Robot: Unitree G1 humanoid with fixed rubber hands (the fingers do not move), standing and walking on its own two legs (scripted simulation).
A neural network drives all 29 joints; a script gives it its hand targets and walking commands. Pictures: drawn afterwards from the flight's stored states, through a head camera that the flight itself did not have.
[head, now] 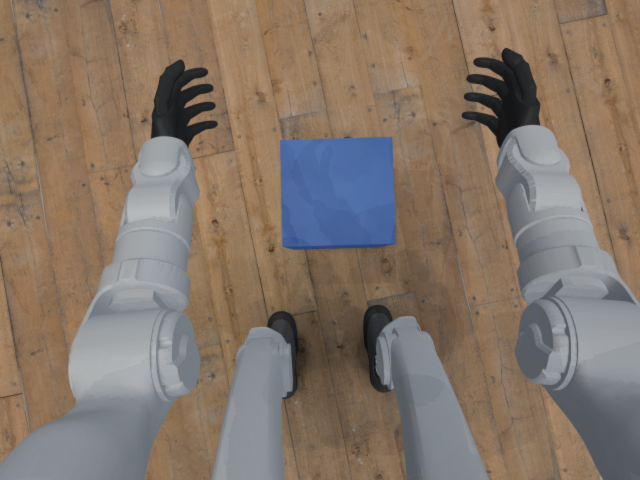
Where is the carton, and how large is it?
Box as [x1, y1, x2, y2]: [280, 137, 395, 249]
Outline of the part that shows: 391,137 280,140 282,246 297,249 371,247 395,243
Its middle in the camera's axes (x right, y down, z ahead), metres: +0.03 -0.08 +0.84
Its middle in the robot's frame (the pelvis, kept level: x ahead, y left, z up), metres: +0.47 -0.03 -0.51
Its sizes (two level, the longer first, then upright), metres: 0.210 0.200 0.250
